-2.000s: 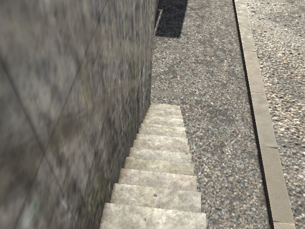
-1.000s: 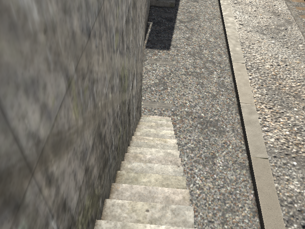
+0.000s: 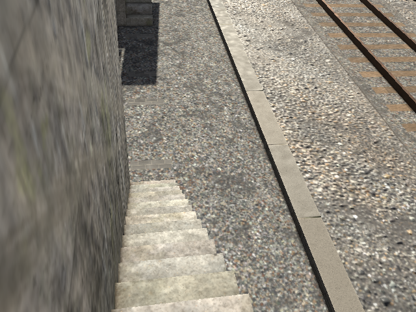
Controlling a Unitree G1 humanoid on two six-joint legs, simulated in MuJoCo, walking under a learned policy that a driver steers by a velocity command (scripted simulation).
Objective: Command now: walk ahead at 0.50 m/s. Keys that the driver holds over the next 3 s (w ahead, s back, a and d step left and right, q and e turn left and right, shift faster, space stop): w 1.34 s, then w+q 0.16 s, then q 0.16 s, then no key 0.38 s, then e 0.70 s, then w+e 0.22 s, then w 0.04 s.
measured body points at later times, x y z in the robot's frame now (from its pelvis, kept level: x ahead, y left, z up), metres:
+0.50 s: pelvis +0.10 -0.20 -0.03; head +0.04 -0.22 +0.41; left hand -0.09 -0.01 -0.18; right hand +0.30 -0.45 -0.11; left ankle +0.32 -0.01 -0.65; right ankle +0.03 -0.24 -0.73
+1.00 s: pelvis +0.38 -0.25 -0.09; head +0.40 -0.30 +0.36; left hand +0.03 -0.09 -0.11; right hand +0.67 -0.41 -0.17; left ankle +0.62 -0.13 -0.75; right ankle +0.04 -0.25 -0.71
